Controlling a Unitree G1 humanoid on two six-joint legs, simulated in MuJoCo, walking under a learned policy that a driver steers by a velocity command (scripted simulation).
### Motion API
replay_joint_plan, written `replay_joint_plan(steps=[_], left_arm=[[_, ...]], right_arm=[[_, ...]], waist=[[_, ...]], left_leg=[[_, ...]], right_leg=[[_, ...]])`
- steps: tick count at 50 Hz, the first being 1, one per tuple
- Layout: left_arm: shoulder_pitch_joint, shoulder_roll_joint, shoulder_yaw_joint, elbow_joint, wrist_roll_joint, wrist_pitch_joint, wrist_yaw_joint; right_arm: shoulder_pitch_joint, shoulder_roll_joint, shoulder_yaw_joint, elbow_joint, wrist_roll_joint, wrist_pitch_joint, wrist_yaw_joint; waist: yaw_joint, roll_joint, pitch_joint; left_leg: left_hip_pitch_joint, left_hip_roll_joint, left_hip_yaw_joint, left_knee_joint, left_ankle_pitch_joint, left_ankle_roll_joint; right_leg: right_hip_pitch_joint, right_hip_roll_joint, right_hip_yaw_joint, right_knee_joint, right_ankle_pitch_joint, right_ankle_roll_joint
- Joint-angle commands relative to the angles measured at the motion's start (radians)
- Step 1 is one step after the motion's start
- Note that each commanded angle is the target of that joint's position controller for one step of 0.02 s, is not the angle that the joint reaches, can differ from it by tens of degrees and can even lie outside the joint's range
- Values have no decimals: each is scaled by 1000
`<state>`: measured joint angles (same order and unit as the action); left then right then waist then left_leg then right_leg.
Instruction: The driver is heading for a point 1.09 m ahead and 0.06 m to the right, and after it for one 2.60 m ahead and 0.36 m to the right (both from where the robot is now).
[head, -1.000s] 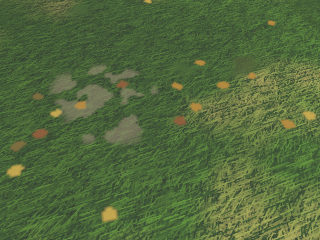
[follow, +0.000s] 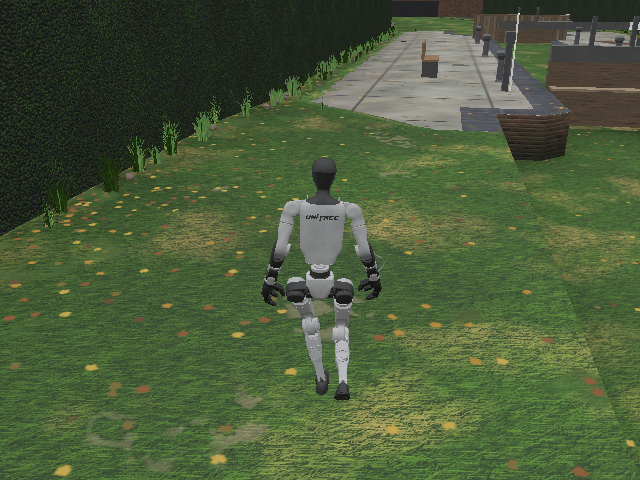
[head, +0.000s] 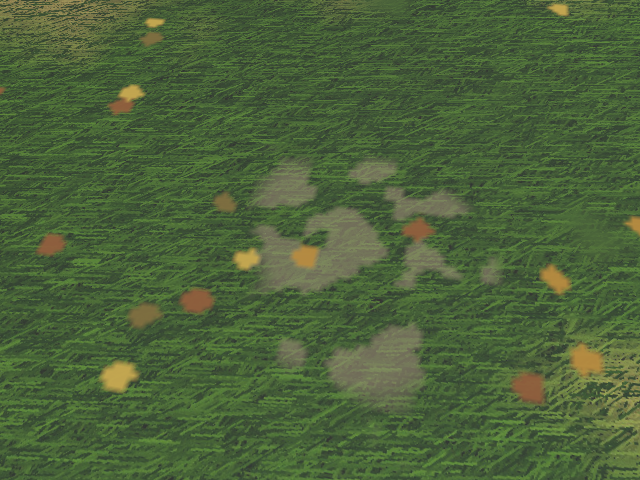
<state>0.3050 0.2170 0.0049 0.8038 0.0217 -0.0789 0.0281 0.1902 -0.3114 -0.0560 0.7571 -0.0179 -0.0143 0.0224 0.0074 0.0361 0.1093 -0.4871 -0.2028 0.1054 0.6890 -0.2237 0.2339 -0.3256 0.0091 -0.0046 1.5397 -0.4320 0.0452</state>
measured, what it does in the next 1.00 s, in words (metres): walks ahead: right foot, then left foot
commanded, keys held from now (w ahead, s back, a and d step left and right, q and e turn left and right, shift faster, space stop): q+shift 0.14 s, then shift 0.16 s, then e+shift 0.12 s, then w+e+shift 0.56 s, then w+shift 0.02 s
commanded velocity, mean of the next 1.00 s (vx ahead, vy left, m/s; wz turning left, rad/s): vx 0.46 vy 0.00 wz -0.12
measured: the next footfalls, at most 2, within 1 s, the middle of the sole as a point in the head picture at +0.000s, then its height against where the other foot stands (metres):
right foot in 0.46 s outside the picture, level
left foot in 0.90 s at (311, 473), level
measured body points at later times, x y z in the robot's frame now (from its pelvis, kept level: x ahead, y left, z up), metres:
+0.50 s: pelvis +0.20 -0.06 +0.03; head +0.22 -0.07 +0.48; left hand +0.28 +0.22 -0.07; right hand +0.33 -0.32 -0.10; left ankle +0.10 -0.02 -0.68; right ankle +0.29 -0.13 -0.70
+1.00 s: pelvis +0.38 -0.03 +0.05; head +0.41 -0.03 +0.49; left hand +0.52 +0.25 -0.06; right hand +0.54 -0.31 -0.03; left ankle +0.39 +0.09 -0.70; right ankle +0.32 -0.13 -0.63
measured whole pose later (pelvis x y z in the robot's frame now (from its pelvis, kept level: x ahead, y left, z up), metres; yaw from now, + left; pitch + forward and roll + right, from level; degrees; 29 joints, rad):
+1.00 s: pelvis +0.38 -0.03 +0.05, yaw -8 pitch +4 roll +0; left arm 0.27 0.33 0.08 0.72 0.01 -0.01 -0.04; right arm 0.14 -0.29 0.00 0.64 -0.05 -0.08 -0.03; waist 0.03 -0.01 -0.03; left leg -0.26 -0.02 -0.04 0.43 -0.24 0.01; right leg -0.45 0.10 0.12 0.99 -0.36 -0.06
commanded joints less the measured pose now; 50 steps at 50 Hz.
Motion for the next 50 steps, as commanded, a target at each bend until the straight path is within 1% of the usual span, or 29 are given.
replay_joint_plan(steps=[1, 2, 3, 5, 8, 10, 14, 17, 20, 22, 23, 24, 25, 26, 27, 28, 30, 32, 35, 39, 41, 43, 44, 45, 46, 47, 48, 49, 50], left_arm=[[35, 175, 28, -130, 39, 5, 0], [41, 175, 29, -133, 44, 35, 4], [16, 168, 27, -145, 44, 58, 7], [-32, 133, 18, -174, 33, 75, 6], [-97, 127, 14, -206, 23, 89, 1], [-157, 127, 10, -224, 20, 96, 0], [-263, 140, 3, -248, 12, 92, 2], [-250, 152, 2, -229, 5, 76, -5], [-185, 138, -4, -189, -5, 62, -20], [-69, 154, 7, -145, -10, 57, -21], [-4, 191, 22, -129, -8, 54, -19], [43, 299, 52, -129, -3, 58, -23], [91, 303, 72, -95, -9, 74, -40], [82, 244, 62, -97, -11, 73, -58], [48, 230, 65, -102, -10, 69, -66], [36, 234, 70, -100, -6, 66, -67], [5, 242, 81, -102, -13, 63, -59], [13, 234, 87, -98, -25, 63, -55], [42, 245, 102, -104, -26, 66, -53], [71, 258, 118, -103, -22, 64, -57], [33, 262, 124, -114, -15, 66, -61], [-55, 253, 123, -136, -12, 68, -63], [-72, 227, 115, -140, -17, 60, -61], [-77, 173, 100, -150, -32, 41, -58], [-88, 101, 71, -199, -64, 21, -57], [-110, 147, 67, -209, -41, 29, -51], [-156, 191, 76, -209, -14, 38, -56], [-158, 189, 78, -204, 4, 44, -70], [-146, 183, 78, -200, 20, 51, -85]], right_arm=[[54, -121, -39, -70, 12, -1, -30], [56, -118, -34, -63, 16, -7, -27], [70, -123, -34, -57, 17, -16, -23], [94, -158, -47, -46, 6, -25, -19], [134, -150, -51, -41, 21, -2, -37], [172, -129, -47, -42, 25, 15, -46], [248, -111, -43, -32, 8, 29, -55], [252, -91, -32, -27, -13, 31, -63], [209, -60, -6, -15, -20, 22, -63], [184, -104, -9, -7, -11, 7, -58], [188, -111, -7, -11, -20, -4, -52], [212, -82, 2, -46, -32, -11, -39], [181, -115, 0, -63, -45, -15, -28], [124, -126, 0, -73, -57, -23, -20], [53, -125, 1, -89, -53, -33, -13], [19, -123, 1, -101, -41, -41, -8], [26, -99, 11, -94, -41, -44, -1], [-5, -75, 19, -104, -43, -39, 0], [-103, -54, 33, -144, -25, -32, -7], [-203, -58, 41, -187, -8, -42, -20], [-206, -60, 42, -199, 7, -50, -26], [-116, -69, 36, -178, 23, -61, -40], [-37, -110, 21, -159, 18, -70, -53], [75, -181, -3, -142, 2, -79, -70], [157, -280, -32, -148, -29, -74, -80], [106, -267, -39, -134, -44, -67, -75], [89, -184, -21, -147, -38, -68, -66], [88, -143, -8, -142, -32, -73, -57], [104, -122, 0, -128, -29, -77, -50]], waist=[[30, -170, -126], [57, -190, -78], [57, -199, -70], [43, -156, -138], [6, -45, -219], [-36, -2, -221], [-104, 36, -171], [-108, 37, -159], [-74, 38, -147], [-9, 32, -180], [18, -13, -228], [3, -224, -256], [28, -326, -196], [12, -202, -64], [9, -125, -14], [-4, -96, -14], [-28, -116, -69], [-18, -132, -106], [22, -149, -89], [67, -160, -96], [56, -160, -99], [-13, -121, -99], [-54, -79, -121], [-105, 20, -175], [-141, 213, -300], [-104, 143, -256], [-105, 43, -202], [-90, 14, -159], [-77, 26, -148]], left_leg=[[361, 399, -655, -407, 480, 181], [224, 368, -568, -406, 623, 150], [128, 320, -503, -396, 728, 116], [117, 238, -428, -334, 897, 49], [245, 187, -410, -243, 907, -62], [308, 182, -430, -232, 845, -116], [459, 230, -519, -224, 794, -126], [526, 273, -513, -194, 862, -112], [417, 282, -471, -193, 855, -119], [353, 274, -435, -130, 769, -131], [294, 242, -404, -46, 499, -127], [118, 121, -285, 169, 48, -155], [-106, 38, -165, 323, -405, -168], [-195, 95, -217, 373, -406, -165], [-182, 124, -236, 355, -323, -172], [-137, 146, -233, 307, -272, -183], [-4, 152, -195, 226, -176, -213], [32, 146, -168, 192, -108, -243], [-28, 149, -167, 93, -83, -285], [-17, 141, -187, -58, -62, -296], [91, 125, -187, -145, -54, -289], [362, 131, -185, -290, 21, -267], [559, 188, -211, -317, 33, -247], [762, 344, -345, -352, -99, -210], [874, 610, -706, -456, -465, -120], [772, 663, -810, -463, -557, -73], [704, 618, -721, -446, -511, -83], [653, 562, -595, -459, -406, -106], [610, 515, -511, -479, -348, -125]], right_leg=[[-394, -60, 92, -32, -20, 12], [-313, -91, 83, -147, -15, 30], [-235, -104, 65, -249, 1, 45], [-177, -89, 39, -372, 98, 49], [-251, -72, 42, -467, 262, 28], [-295, -62, 42, -522, 323, 15], [-392, -51, 60, -643, 309, -2], [-366, -43, 48, -730, 265, -33], [-121, -21, 24, -882, 229, -81], [112, 24, 20, -1037, 288, -131], [249, -12, 130, -1050, 220, -180], [374, -198, 476, -1135, 39, -300], [383, -308, 798, -1318, -317, -408], [285, -311, 874, -1382, -514, -393], [194, -275, 813, -1387, -463, -358], [132, -228, 734, -1394, -369, -319], [68, -116, 580, -1399, -182, -255], [60, -54, 515, -1377, -101, -245], [76, -46, 560, -1360, -101, -263], [115, -44, 616, -1315, -68, -259], [59, -31, 622, -1292, -43, -246], [-111, 7, 596, -1234, -35, -206], [-245, 42, 545, -1148, -51, -170], [-399, 99, 432, -951, -121, -129], [-520, 174, 234, -684, -148, -104], [-591, 63, 169, -519, -22, -112], [-603, 19, 143, -445, 51, -114], [-604, -4, 129, -411, 95, -108], [-582, -24, 110, -393, 120, -103]])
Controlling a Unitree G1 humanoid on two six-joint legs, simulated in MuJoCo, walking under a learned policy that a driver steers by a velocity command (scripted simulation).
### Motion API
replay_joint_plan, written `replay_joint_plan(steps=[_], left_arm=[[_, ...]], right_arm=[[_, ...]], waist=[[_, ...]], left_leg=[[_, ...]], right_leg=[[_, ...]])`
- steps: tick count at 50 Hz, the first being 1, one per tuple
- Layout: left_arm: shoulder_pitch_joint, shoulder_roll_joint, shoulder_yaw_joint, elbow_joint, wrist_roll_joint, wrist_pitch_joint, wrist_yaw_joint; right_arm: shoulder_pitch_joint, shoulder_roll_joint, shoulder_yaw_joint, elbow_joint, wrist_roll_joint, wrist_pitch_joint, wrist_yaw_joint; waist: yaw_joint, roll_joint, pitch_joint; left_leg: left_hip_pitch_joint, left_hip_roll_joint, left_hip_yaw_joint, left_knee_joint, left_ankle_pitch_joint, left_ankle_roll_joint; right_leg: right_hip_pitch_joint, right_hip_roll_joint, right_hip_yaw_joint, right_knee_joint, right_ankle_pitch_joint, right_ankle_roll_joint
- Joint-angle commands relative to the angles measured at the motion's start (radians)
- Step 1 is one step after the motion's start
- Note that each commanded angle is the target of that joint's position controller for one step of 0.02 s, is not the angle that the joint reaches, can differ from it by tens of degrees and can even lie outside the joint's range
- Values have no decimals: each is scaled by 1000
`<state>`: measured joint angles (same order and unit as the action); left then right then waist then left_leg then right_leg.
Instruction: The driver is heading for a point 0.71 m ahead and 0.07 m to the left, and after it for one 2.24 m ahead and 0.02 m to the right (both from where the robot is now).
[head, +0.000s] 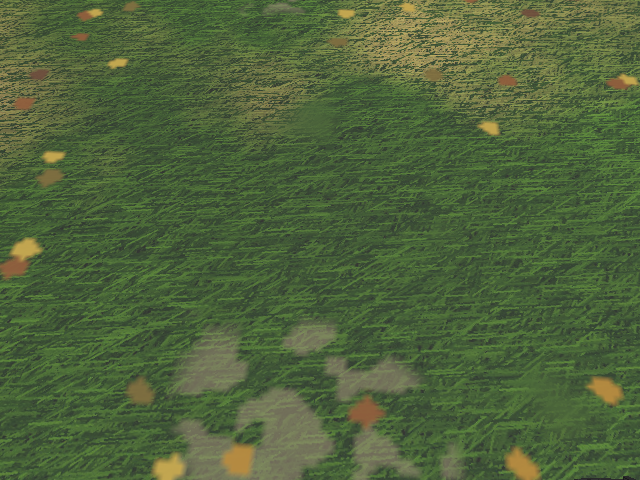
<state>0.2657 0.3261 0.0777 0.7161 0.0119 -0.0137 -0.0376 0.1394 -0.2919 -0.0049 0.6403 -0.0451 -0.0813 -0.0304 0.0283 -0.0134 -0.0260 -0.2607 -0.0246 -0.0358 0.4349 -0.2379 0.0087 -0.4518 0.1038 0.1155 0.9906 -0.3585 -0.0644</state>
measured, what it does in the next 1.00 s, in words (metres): walks ahead, turning left: right foot, then left foot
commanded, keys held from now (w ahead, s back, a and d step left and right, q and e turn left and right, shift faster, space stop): w+shift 0.22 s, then w+q+shift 0.66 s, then w+shift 0.04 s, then w+e+shift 0.08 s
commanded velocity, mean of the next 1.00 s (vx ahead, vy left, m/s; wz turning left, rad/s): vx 0.98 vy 0.00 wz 0.31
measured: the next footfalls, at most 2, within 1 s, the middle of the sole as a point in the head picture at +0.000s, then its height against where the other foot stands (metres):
right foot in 0.32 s outside the picture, level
left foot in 0.78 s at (360, 336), level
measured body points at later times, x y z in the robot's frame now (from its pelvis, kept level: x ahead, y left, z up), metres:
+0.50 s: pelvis +0.38 -0.09 -0.01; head +0.40 -0.09 +0.44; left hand +0.50 +0.16 -0.13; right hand +0.38 -0.36 -0.14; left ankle +0.32 +0.06 -0.64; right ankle +0.35 -0.17 -0.74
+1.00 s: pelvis +0.83 -0.05 -0.01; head +0.84 -0.04 +0.44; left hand +0.97 +0.22 -0.08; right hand +0.90 -0.32 -0.14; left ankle +0.79 -0.05 -0.74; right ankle +0.96 -0.21 -0.66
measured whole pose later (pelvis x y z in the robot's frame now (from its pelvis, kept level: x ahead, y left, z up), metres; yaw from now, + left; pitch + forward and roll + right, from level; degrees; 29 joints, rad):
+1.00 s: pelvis +0.83 -0.05 -0.01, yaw +20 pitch -1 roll +1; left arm 0.06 0.22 -0.03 0.63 0.06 -0.07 -0.01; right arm 0.46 -0.29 -0.06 0.89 -0.01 -0.06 0.01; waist -0.05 -0.01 0.04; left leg -0.14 -0.23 -0.02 0.41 -0.25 0.20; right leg -0.67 -0.15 0.09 1.13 -0.22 0.02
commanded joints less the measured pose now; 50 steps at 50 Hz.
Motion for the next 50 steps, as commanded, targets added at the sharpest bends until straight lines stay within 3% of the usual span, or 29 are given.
replay_joint_plan(steps=[1, 4, 7, 12, 14, 15, 16, 17, 18, 19, 20, 21, 24, 26, 28, 30, 33, 35, 37, 38, 39, 40, 41, 42, 43, 44, 46, 47, 50], left_arm=[[-113, 62, 0, -116, 36, -8, -34], [-167, 33, -16, -142, 34, -9, -48], [-268, 43, -24, -183, 35, -10, -50], [-393, 13, -58, -225, 26, -22, -72], [-300, 35, -51, -201, 36, -26, -46], [-116, 73, -33, -150, 38, -30, -26], [110, 120, -10, -84, 45, -38, -5], [235, 223, 17, -48, 63, -43, 21], [226, 279, 29, -67, 62, -47, 27], [179, 220, 26, -61, 52, -41, 30], [109, 153, 6, -38, 48, -49, 31], [69, 109, -2, -24, 46, -58, 27], [49, 29, -22, 13, 20, -85, 26], [50, 10, -24, 43, 1, -102, 22], [54, -13, -30, 62, 4, -115, 18], [45, -31, -35, 77, 11, -119, 25], [80, 34, -28, 102, -1, -125, 44], [100, 98, -15, 102, 5, -114, 67], [36, 181, 10, 77, 19, -79, 86], [-25, 198, 17, 55, 27, -59, 87], [-54, 179, 17, 54, 26, -47, 71], [-79, 3, -29, 20, 45, -61, 44], [36, -22, -49, -96, 18, -82, 41], [-18, 33, -55, -108, 31, -112, 42], [-60, 73, -50, -99, 29, -124, 40], [-92, 67, -53, -100, 40, -118, 43], [-56, 44, -66, -79, 65, -68, 41], [-45, 26, -72, -72, 65, -47, 35], [-194, -7, -88, -116, 34, -39, 14]], right_arm=[[185, -131, -48, 9, 2, -16, 9], [254, -112, -48, 60, 10, -39, 32], [266, -104, -47, 92, 11, -53, 42], [335, -140, -51, 172, 23, -47, 40], [364, -197, -56, 216, 23, -34, 33], [361, -232, -63, 228, 22, -25, 25], [321, -244, -63, 221, 34, -21, 19], [346, -130, -39, 184, 25, -24, 28], [419, -42, -23, 137, 72, -30, 39], [278, -145, -49, 130, 64, -25, 36], [228, -122, -47, 118, 61, -22, 42], [234, -88, -39, 134, 55, -14, 49], [287, -27, -37, 178, 29, 43, 71], [202, -10, -40, 157, 26, 64, 81], [97, 9, -33, 109, 29, 65, 91], [38, 0, -32, 99, 42, 63, 97], [-64, 8, -17, 39, 27, 53, 119], [-26, -29, -25, 54, 32, 54, 120], [220, -98, -52, 116, 40, 62, 106], [423, -150, -79, 174, 38, 66, 91], [544, -195, -110, 213, 44, 69, 66], [426, -234, -124, 216, 59, 80, 49], [339, -318, -134, 157, 26, 85, 50], [311, -281, -138, 122, 22, 84, 43], [289, -208, -123, 133, 21, 78, 35], [263, -179, -113, 146, 26, 65, 34], [218, -140, -93, 141, 33, 28, 25], [214, -118, -82, 145, 36, 9, 27], [270, -120, -82, 170, 39, -29, 43]], waist=[[-95, 103, 18], [-91, 115, 73], [-79, 115, 139], [-85, 107, 182], [-13, 157, 87], [83, 181, -24], [211, 165, -133], [200, -2, -289], [115, -231, -474], [143, -69, -335], [90, -44, -135], [44, -19, -40], [-42, -64, 49], [-55, -52, 125], [-63, -80, 179], [-61, -58, 171], [-74, -25, 206], [-101, -42, 127], [-240, -104, -24], [-337, -97, -112], [-378, -9, -138], [-244, 265, 11], [-100, 313, -177], [-134, 134, -180], [-97, -19, -31], [-51, -81, 39], [16, -109, 86], [31, -106, 94], [-37, -46, 151]], left_leg=[[349, 300, -301, -247, -279, 92], [296, 255, -190, -286, -120, 103], [226, 237, -70, -341, 43, 118], [181, 250, 81, -424, 453, 118], [274, 266, 96, -209, 1063, 118], [251, 277, 92, 13, 1202, 113], [91, 244, 101, 303, 1064, 100], [-154, 148, 78, 686, 326, 108], [-400, 19, -41, 991, -229, 102], [-485, 56, -81, 1033, -110, 115], [-509, 99, -57, 979, -23, 111], [-466, 132, -46, 916, 5, 100], [-389, 170, -39, 870, 3, 78], [-485, 175, -21, 855, 64, 76], [-513, 167, 21, 762, 174, 79], [-491, 116, 87, 663, 271, 93], [-381, 94, 185, 390, 365, 142], [-253, 3, 253, 327, 353, 170], [2, -64, 244, 335, 220, 197], [210, -72, 194, 318, 139, 231], [383, -61, 113, 222, 72, 273], [406, 28, -81, 245, 162, 303], [625, 206, -618, 55, 36, 511], [596, 281, -835, -187, -280, 503], [422, 266, -795, -253, -348, 435], [269, 227, -705, -249, -261, 393], [36, 149, -504, -251, -114, 350], [-44, 119, -424, -265, -78, 333], [-70, 50, -225, -335, 168, 263]], right_leg=[[-463, -132, -27, 182, 70, 10], [-494, -124, -1, 201, 162, 8], [-474, -113, -13, 72, 241, 22], [-161, -107, -204, -274, 273, -45], [28, -37, -249, -318, 152, -85], [247, -7, -223, -334, 95, -99], [552, -57, -147, -407, 145, -111], [825, -322, 144, -417, -199, -99], [965, -569, 651, -604, -445, -124], [807, -523, 600, -690, -418, -100], [636, -478, 413, -690, -248, -96], [494, -439, 294, -726, -91, -87], [314, -374, 66, -816, 43, -59], [307, -338, -75, -870, 161, -28], [276, -297, -220, -896, 352, -6], [299, -221, -339, -903, 507, 16], [351, -275, -416, -899, 868, 39], [470, -295, -422, -778, 1261, 52], [509, -332, -400, -456, 1538, 54], [437, -345, -369, -181, 1501, 38], [302, -263, -372, 213, 1070, 29], [-60, -60, -323, 602, -50, 48], [-366, -21, -114, 785, -164, 79], [-441, -71, -16, 706, -92, 62], [-420, -125, -7, 573, -11, 57], [-354, -162, -11, 472, 12, 65], [-214, -222, -27, 346, 33, 93], [-163, -248, -46, 266, 45, 102], [-164, -273, -127, -17, 288, 84]])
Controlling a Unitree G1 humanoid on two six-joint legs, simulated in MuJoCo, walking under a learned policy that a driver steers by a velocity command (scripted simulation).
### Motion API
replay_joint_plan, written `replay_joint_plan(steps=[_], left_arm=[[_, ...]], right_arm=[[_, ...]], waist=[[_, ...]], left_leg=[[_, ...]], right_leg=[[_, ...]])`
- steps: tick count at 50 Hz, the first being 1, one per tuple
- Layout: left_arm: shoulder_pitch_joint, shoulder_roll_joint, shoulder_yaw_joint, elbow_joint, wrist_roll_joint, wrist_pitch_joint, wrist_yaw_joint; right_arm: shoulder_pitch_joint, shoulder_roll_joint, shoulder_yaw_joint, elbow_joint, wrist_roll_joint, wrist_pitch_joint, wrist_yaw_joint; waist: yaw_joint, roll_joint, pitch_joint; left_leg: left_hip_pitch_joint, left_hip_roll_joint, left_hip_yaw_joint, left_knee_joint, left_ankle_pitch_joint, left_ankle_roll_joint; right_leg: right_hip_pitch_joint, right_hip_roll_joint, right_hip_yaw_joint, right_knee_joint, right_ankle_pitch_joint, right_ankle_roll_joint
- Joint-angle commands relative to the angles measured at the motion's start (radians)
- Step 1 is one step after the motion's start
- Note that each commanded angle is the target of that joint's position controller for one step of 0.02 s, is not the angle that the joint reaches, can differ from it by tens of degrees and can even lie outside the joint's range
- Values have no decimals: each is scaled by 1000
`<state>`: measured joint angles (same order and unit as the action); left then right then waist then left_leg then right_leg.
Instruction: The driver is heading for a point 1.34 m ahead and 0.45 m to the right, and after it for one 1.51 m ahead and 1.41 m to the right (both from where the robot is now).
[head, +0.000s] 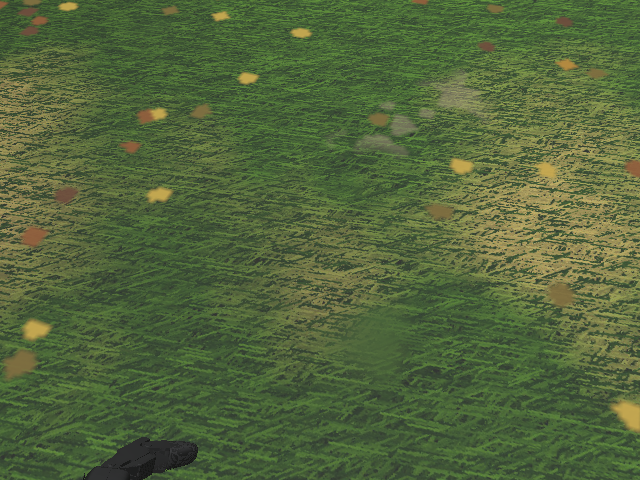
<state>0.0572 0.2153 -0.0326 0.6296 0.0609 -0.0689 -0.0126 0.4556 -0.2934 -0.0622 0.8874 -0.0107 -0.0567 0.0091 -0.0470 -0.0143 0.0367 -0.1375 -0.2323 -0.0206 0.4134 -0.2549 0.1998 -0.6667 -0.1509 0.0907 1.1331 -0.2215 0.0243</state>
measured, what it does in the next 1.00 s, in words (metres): walks ahead, turning right: right foot, then left foot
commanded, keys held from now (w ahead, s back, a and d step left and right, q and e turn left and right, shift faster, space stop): w+e+shift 0.82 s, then w+shift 0.18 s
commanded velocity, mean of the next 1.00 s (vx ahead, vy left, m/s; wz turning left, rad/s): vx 1.00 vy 0.00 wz -0.64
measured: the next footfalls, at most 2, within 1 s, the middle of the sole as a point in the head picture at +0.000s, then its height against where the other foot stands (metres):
right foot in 0.26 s outside the picture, level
left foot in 0.68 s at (340, 311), level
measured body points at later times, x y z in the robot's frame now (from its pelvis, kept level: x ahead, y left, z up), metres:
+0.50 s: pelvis +0.48 -0.10 +0.01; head +0.50 -0.10 +0.46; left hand +0.48 +0.19 -0.12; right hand +0.66 -0.36 -0.05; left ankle +0.65 +0.05 -0.66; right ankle +0.41 -0.12 -0.73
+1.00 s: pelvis +0.92 -0.24 +0.00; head +0.93 -0.25 +0.45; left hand +1.28 -0.24 -0.04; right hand +0.66 -0.41 -0.12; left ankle +0.87 -0.04 -0.73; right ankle +0.97 -0.43 -0.68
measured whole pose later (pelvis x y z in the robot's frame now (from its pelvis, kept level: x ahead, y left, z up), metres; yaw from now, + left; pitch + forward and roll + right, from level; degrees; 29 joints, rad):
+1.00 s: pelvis +0.92 -0.24 +0.00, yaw -42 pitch +3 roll +2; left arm -0.02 0.34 0.03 0.60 0.04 -0.01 -0.08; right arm 0.54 -0.33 -0.05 0.92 -0.03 -0.11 0.01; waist -0.09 -0.04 -0.01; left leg 0.13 0.01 0.20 0.19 -0.35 -0.05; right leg -0.77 -0.04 -0.02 0.87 -0.05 -0.11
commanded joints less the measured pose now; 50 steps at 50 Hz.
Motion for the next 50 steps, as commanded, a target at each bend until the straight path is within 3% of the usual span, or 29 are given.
replay_joint_plan(steps=[1, 3, 5, 8, 10, 11, 12, 13, 14, 15, 16, 17, 18, 19, 21, 25, 28, 30, 32, 33, 34, 35, 36, 37, 38, 39, 42, 47, 50], left_arm=[[-37, 99, 21, -38, -26, 15, -15], [-112, 80, 17, -50, -41, 10, -24], [-133, 74, 17, -49, -53, 5, -29], [-134, 130, 37, -28, -50, -5, -32], [-13, 180, 57, 12, -48, -2, -33], [148, 212, 72, 65, -50, 4, -30], [373, 244, 91, 141, -55, 10, -22], [606, 279, 118, 202, -51, 17, -8], [581, 360, 149, 220, -42, 36, 1], [452, 356, 155, 179, -44, 38, -10], [397, 283, 148, 158, -43, 35, -4], [389, 206, 129, 184, -46, 35, -1], [374, 184, 122, 197, -46, 26, 4], [362, 182, 114, 202, -46, 17, 12], [358, 208, 116, 201, -53, -5, 7], [368, 229, 132, 186, -64, -20, 0], [434, 254, 146, 197, -78, -16, -6], [441, 261, 152, 197, -74, -9, 4], [418, 304, 161, 190, -63, -10, 9], [364, 328, 167, 175, -62, -16, 4], [324, 262, 150, 148, -59, -29, 1], [425, 84, 105, 107, -104, -31, 9], [388, 159, 98, 85, -85, -13, 14], [272, 207, 109, 94, -59, 2, 13], [216, 205, 111, 87, -44, 11, 0], [183, 188, 111, 79, -35, 21, -15], [131, 105, 88, 17, -23, 60, -45], [-3, 114, 57, -72, -20, 56, -74], [-103, 114, 44, -85, -22, 45, -84]], right_arm=[[-13, -108, -23, -68, 12, -60, 10], [43, -103, -19, -51, 19, -70, 15], [69, -118, -16, -35, 10, -76, 10], [67, -130, -8, -12, -13, -76, -15], [34, -179, -16, -14, -35, -60, -45], [-7, -194, -22, -25, -51, -45, -57], [-76, -209, -28, -45, -62, -31, -64], [-178, -222, -33, -71, -57, -26, -67], [-149, -58, 0, -127, -22, -55, -41], [-99, -74, 24, -178, 0, -76, -29], [-192, -104, 35, -187, -13, -89, -26], [-237, -106, 41, -203, -23, -99, -16], [-281, -87, 47, -227, -44, -90, -11], [-276, -71, 57, -235, -68, -66, -5], [-275, -50, 73, -261, -80, -26, 5], [-509, -25, 100, -359, -42, -26, 24], [-560, -29, 98, -374, -24, -30, 19], [-567, -46, 92, -383, -24, -36, 10], [-421, -117, 60, -343, -22, -44, -10], [-246, -154, 39, -302, -20, -51, -23], [-20, -229, 6, -265, -37, -54, -46], [25, -288, -14, -255, -83, -50, -50], [-30, -272, -29, -250, -56, -35, -43], [-119, -160, -9, -259, -47, -32, -39], [-149, -105, 4, -241, -43, -33, -32], [-139, -88, 8, -217, -47, -34, -31], [-80, -32, 20, -132, -17, -59, -14], [-140, -76, 13, -99, -18, -87, 2], [-53, -135, 6, -52, -11, -84, 3]], waist=[[2, -36, 93], [-52, -11, 88], [-66, 33, 82], [-45, 70, 39], [46, 134, -51], [128, 154, -123], [234, 162, -197], [375, 109, -238], [233, -300, -266], [169, -213, -398], [178, -21, -266], [126, 105, -130], [80, 145, -51], [39, 144, -4], [2, 84, 41], [72, 3, 99], [138, -36, 31], [141, -45, 5], [67, -37, -119], [-40, -34, -211], [-136, 21, -342], [-62, 300, -494], [-52, 310, -483], [-59, 171, -286], [-47, 81, -174], [-32, 66, -114], [26, 120, -31], [90, 94, 64], [54, 51, 116]], left_leg=[[-148, 240, -185, -315, 291, 21], [-50, 242, -119, -343, 450, -42], [77, 279, -60, -356, 616, -76], [268, 319, 35, -314, 990, -121], [371, 364, 74, -135, 1356, -156], [367, 382, 91, 53, 1464, -168], [300, 387, 110, 320, 1478, -176], [84, 327, 135, 752, 1246, -174], [-478, 99, 88, 1235, -48, -244], [-712, 110, -102, 1345, -183, -234], [-746, 196, -146, 1252, -95, -208], [-690, 241, -125, 1106, -42, -187], [-626, 274, -110, 1002, -50, -188], [-576, 285, -95, 963, -68, -199], [-530, 315, -54, 823, -98, -220], [-357, 309, 31, 374, 224, -256], [-287, 257, 41, 223, 379, -237], [-256, 235, 23, 118, 340, -224], [-54, 189, 14, 77, 201, -201], [157, 228, -16, 74, 156, -184], [404, 392, -153, 108, -114, -152], [686, 737, -649, 9, -334, -51], [613, 735, -860, -99, -512, -12], [450, 657, -668, -123, -484, -42], [321, 610, -498, -123, -289, -60], [237, 572, -378, -139, -130, -77], [106, 532, -179, -188, 84, -104], [-58, 450, 104, -339, 267, -114], [-48, 456, 187, -424, 495, -103]], right_leg=[[48, -10, -126, -252, 251, -26], [61, 25, -182, -412, 394, -67], [57, 57, -209, -511, 442, -104], [109, 163, -243, -585, 395, -149], [208, 250, -262, -579, 279, -167], [340, 282, -263, -557, 220, -180], [521, 280, -242, -554, 174, -201], [750, 209, -131, -584, 83, -264], [1109, -23, 352, -562, 106, -407], [1207, -142, 762, -776, -100, -552], [1079, -132, 704, -845, -184, -511], [859, -89, 597, -889, -158, -449], [688, -30, 500, -905, -85, -401], [562, 23, 436, -918, -39, -375], [390, 82, 367, -960, -21, -370], [208, 169, 263, -1022, 186, -308], [370, 151, 278, -962, 437, -254], [491, 138, 295, -878, 537, -225], [560, 140, 295, -642, 760, -182], [487, 169, 283, -431, 712, -163], [348, 204, 228, -151, 483, -161], [29, 301, 101, 175, -319, -135], [-103, 224, 37, 292, -238, -148], [-149, 163, 10, 267, -121, -148], [-136, 132, -4, 222, -70, -140], [-120, 107, -7, 200, -64, -133], [-129, 58, -11, 170, -72, -121], [-35, 82, -51, -176, 176, -119], [144, 145, -177, -389, 243, -160]])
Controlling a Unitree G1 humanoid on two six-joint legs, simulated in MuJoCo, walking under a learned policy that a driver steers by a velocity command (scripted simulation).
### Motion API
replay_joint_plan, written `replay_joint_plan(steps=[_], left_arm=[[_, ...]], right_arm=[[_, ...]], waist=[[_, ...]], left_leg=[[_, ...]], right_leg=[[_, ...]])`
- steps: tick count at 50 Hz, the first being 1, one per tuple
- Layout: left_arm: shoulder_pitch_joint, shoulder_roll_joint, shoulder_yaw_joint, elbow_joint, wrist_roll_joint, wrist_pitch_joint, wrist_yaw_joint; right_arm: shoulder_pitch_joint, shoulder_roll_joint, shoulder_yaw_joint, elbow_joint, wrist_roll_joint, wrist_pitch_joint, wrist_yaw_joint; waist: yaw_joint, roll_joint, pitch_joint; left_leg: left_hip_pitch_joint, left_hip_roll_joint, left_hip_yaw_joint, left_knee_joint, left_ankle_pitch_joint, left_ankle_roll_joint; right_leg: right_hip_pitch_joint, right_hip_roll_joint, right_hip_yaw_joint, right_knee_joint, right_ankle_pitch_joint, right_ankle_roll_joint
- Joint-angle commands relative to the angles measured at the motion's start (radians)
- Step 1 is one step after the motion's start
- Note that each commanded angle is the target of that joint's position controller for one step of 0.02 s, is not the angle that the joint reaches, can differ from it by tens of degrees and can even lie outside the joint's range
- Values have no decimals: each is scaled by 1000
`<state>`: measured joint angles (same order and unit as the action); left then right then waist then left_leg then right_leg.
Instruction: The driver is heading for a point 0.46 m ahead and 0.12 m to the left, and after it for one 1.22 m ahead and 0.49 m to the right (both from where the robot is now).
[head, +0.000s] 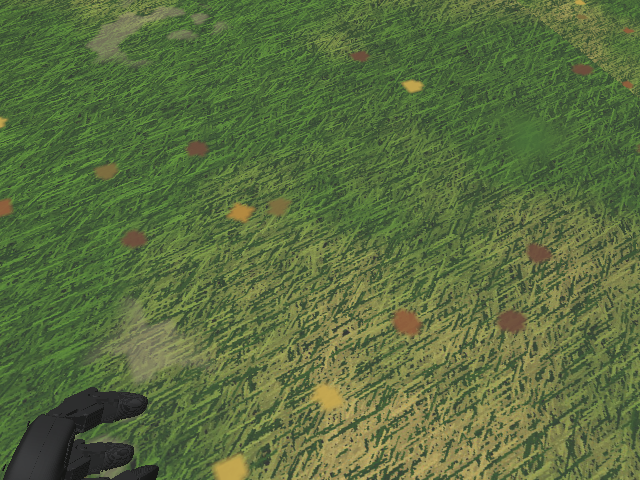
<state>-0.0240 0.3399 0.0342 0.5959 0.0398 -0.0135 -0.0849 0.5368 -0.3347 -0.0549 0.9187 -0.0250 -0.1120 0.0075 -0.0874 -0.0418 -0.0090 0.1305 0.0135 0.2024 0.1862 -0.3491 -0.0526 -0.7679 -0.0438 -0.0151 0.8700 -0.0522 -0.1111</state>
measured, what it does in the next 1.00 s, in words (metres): walks ahead, turning right: right foot, then left foot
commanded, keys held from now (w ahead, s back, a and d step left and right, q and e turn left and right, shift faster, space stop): w+shift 0.04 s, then w+q+shift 0.24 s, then w+e+shift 0.72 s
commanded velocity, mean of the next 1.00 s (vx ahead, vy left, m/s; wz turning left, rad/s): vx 1.00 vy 0.00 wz -0.37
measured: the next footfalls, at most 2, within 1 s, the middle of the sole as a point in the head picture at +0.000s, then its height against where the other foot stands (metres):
right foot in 0.10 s outside the picture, level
left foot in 0.54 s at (247, 373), level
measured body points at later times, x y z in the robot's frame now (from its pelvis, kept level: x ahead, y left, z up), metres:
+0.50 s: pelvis +0.48 +0.01 -0.01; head +0.51 +0.02 +0.43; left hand +0.37 +0.27 -0.14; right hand +0.73 -0.21 -0.09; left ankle +0.69 +0.13 -0.71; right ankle +0.25 -0.08 -0.73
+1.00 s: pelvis +0.95 -0.03 -0.03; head +0.96 -0.04 +0.42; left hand +1.23 +0.13 -0.11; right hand +0.82 -0.26 -0.17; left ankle +0.71 +0.13 -0.69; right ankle +1.09 -0.10 -0.72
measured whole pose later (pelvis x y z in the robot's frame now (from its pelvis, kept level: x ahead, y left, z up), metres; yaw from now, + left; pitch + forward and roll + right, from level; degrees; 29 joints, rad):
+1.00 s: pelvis +0.95 -0.03 -0.03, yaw -20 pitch -1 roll +2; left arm 0.05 0.28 0.02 0.72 0.01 -0.03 -0.06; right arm 0.47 -0.23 -0.04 0.95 -0.03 -0.06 -0.02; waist 0.00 -0.03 0.04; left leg 0.27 0.04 0.35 0.52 -0.36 -0.05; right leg -0.57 0.04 -0.18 0.69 -0.08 -0.22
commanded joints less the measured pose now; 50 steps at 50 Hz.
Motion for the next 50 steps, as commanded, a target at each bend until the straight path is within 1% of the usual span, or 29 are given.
replay_joint_plan(steps=[1, 3, 4, 5, 6, 7, 8, 9, 10, 13, 17, 20, 23, 25, 26, 27, 28, 29, 30, 31, 32, 34, 36, 39, 42, 46, 47, 49, 50], left_arm=[[-24, 2, -21, -46, 1, -15, -7], [74, 45, -7, -14, 17, -24, 11], [260, 74, 10, 42, 19, -27, 26], [452, 120, 34, 103, 29, -30, 46], [497, 215, 55, 129, 37, -32, 70], [488, 270, 70, 94, 34, -33, 81], [452, 208, 70, 112, 16, -36, 85], [397, 156, 54, 136, 12, -50, 85], [353, 105, 46, 150, 14, -65, 79], [336, 13, 22, 181, -9, -97, 76], [415, -11, 11, 249, -25, -121, 71], [423, 14, 11, 270, -50, -127, 78], [432, 125, 31, 297, -52, -126, 85], [438, 186, 44, 313, -29, -105, 92], [413, 195, 48, 314, -15, -87, 97], [417, 141, 36, 303, -3, -84, 97], [586, -78, -10, 256, -40, -89, 78], [543, 6, 3, 250, -64, -92, 82], [427, 41, 14, 227, -59, -85, 89], [380, 41, 12, 226, -50, -78, 85], [360, 20, 12, 231, -43, -66, 76], [378, -27, 9, 222, -23, -26, 57], [310, -60, 5, 182, -20, 2, 42], [179, -65, -1, 130, -24, 14, 27], [55, -45, -7, 77, -23, 6, 11], [58, -13, -1, 79, -25, -6, 6], [131, 12, 9, 98, -27, -7, 14], [481, 94, 53, 191, -34, -8, 37], [631, 134, 85, 246, -37, -5, 59]], right_arm=[[-106, -120, -5, -71, 1, -23, 2], [-67, -186, -13, -49, 0, -1, -14], [-76, -211, -15, -43, 1, 14, -24], [-97, -206, -12, -48, 10, 22, -27], [-34, -58, 15, -78, -6, 25, -11], [45, -26, 22, -127, 49, 19, -7], [-129, -112, 1, -147, 42, 18, -15], [-164, -77, 8, -155, 42, 15, -9], [-160, -50, 13, -132, 33, 23, -3], [-104, 4, 13, -87, 11, 79, 25], [-361, 48, 24, -189, -1, 78, 43], [-504, 57, 47, -243, -11, 54, 62], [-496, 17, 40, -244, -6, 51, 53], [-347, -56, 13, -210, -7, 54, 24], [-143, -90, -5, -148, -10, 53, 5], [33, -158, -30, -104, -27, 54, -18], [44, -285, -63, -109, -65, 43, -27], [-6, -226, -56, -125, -40, 42, -10], [-136, -152, -43, -128, -36, 37, -8], [-200, -82, -30, -130, -29, 29, -3], [-225, -50, -22, -117, -29, 23, -3], [-210, 13, -3, -80, -14, 10, 0], [-200, 14, -4, -53, 10, -9, 7], [-213, 33, -1, -42, 3, -22, 11], [-182, -2, -5, -31, 4, -32, -1], [-138, -96, -19, -37, 10, -9, -33], [-147, -127, -28, -46, 7, 9, -41], [-233, -176, -48, -86, -6, 52, -48], [-263, -174, -52, -97, -11, 62, -38]], waist=[[99, 88, 150], [169, 147, 41], [265, 167, -62], [367, 152, -150], [275, -64, -268], [217, -177, -463], [245, 9, -306], [190, 6, -116], [142, 57, -28], [62, 3, 31], [76, -26, 152], [69, 21, 178], [39, 26, 143], [-38, -17, 3], [-138, -18, -106], [-198, -7, -207], [-47, 324, -358], [-55, 289, -415], [-14, 194, -190], [7, 90, -86], [34, 70, -21], [92, 115, 22], [112, 125, 78], [117, 108, 131], [113, 77, 181], [149, 104, 121], [194, 134, 68], [364, 159, -104], [411, 106, -158]], left_leg=[[-238, 216, -15, -143, 833, 150], [-117, 246, -5, 110, 1284, 152], [-146, 257, -20, 340, 1346, 154], [-293, 217, -28, 642, 1182, 148], [-540, 92, -81, 1037, 115, 147], [-797, -38, -275, 1341, -161, 144], [-892, 22, -314, 1333, -12, 156], [-898, 55, -283, 1258, 62, 151], [-848, 94, -283, 1185, 90, 143], [-739, 136, -284, 1105, 112, 125], [-877, 111, -245, 902, 224, 119], [-700, 91, -126, 528, 428, 127], [-558, 23, -122, 415, 468, 140], [-393, -47, -128, 419, 282, 154], [-174, -55, -138, 398, 213, 160], [70, 56, -236, 425, 61, 159], [322, 405, -751, 301, -308, 232], [282, 433, -1057, 66, -462, 237], [119, 389, -862, 59, -418, 210], [-24, 360, -704, 60, -244, 197], [-131, 313, -563, 37, -97, 168], [-255, 286, -390, 3, 13, 143], [-291, 272, -253, -40, 109, 115], [-324, 174, -31, -81, 294, 83], [-272, 176, 71, -112, 509, 84], [-62, 213, 138, 36, 1227, 58], [-21, 226, 134, 142, 1366, 59], [-86, 259, 91, 585, 1435, 96], [-233, 215, 73, 925, 1145, 94]], right_leg=[[270, 72, -98, -159, 41, -41], [427, 146, -122, -194, -102, -71], [638, 158, -85, -225, -145, -90], [903, 105, -15, -299, -134, -109], [1138, -180, 287, -279, -336, -86], [1296, -409, 807, -457, -423, -154], [1158, -333, 679, -524, -378, -117], [969, -303, 521, -547, -252, -109], [821, -258, 406, -582, -148, -86], [635, -195, 193, -684, -92, -42], [609, -109, 7, -767, 158, -47], [546, -75, -18, -873, 208, -88], [702, -136, 10, -850, 586, -92], [828, -151, 23, -582, 905, -64], [769, -128, 17, -315, 834, -47], [591, -70, 12, -2, 594, -38], [246, 85, 30, 443, -288, -13], [146, 109, 130, 579, -367, -37], [63, 31, 114, 583, -253, -44], [73, -15, 101, 528, -185, -40], [109, -45, 100, 492, -170, -35], [161, -80, 93, 471, -172, -14], [99, -106, 72, 442, -141, 0], [61, -80, 0, 316, 24, 4], [74, -62, -80, 60, 133, -22], [220, 57, -207, -123, 117, -83], [300, 91, -217, -129, 62, -95], [651, 143, -167, -124, -82, -139], [867, 149, -81, -197, -169, -166]])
